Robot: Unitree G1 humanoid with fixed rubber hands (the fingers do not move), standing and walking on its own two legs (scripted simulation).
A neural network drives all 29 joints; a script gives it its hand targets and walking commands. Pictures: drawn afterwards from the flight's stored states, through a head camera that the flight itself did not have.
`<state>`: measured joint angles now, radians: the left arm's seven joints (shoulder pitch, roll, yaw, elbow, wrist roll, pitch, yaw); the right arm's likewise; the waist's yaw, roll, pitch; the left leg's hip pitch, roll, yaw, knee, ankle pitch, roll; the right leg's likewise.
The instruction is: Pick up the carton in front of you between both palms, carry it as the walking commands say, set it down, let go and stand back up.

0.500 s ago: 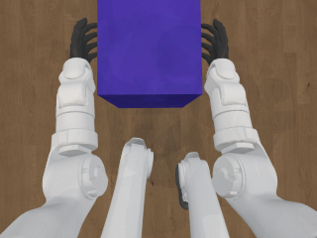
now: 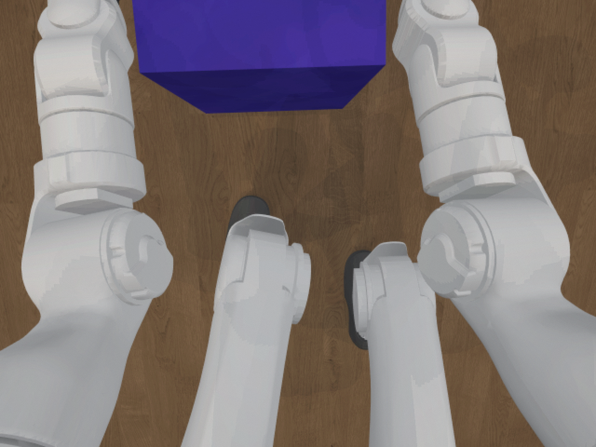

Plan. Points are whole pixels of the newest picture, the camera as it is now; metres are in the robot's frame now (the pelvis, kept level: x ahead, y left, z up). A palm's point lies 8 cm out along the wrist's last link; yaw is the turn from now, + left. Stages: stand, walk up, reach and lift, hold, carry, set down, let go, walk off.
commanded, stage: set down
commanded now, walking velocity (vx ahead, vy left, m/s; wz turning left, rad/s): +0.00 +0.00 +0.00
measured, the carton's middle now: (266, 5) +0.53 +0.18 -0.25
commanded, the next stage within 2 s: none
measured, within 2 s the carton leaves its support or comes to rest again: rests again in 1.32 s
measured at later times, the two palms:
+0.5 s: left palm (123, 2) +0.48 +0.32 -0.21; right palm out of the picture +0.57 +0.02 -0.21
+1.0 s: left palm (123, 1) +0.49 +0.32 -0.22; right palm out of the picture +0.58 +0.02 -0.22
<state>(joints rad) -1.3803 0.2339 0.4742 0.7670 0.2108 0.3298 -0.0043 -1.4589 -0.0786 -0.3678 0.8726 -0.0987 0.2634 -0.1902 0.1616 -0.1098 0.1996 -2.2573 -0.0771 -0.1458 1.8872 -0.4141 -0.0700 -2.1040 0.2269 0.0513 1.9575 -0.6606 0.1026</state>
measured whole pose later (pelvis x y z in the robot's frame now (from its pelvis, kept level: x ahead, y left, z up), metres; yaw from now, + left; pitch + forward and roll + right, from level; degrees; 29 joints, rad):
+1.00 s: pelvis -0.01 -0.01 -0.05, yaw +0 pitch +37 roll +1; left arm -1.50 0.36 0.59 0.95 0.19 0.23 -0.17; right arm -1.68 -0.18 -0.20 1.07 -0.05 0.21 -0.12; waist 0.19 -0.09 0.47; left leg -2.24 0.05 -0.05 2.07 -0.47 -0.04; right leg -2.15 0.22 0.06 2.17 -0.66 0.07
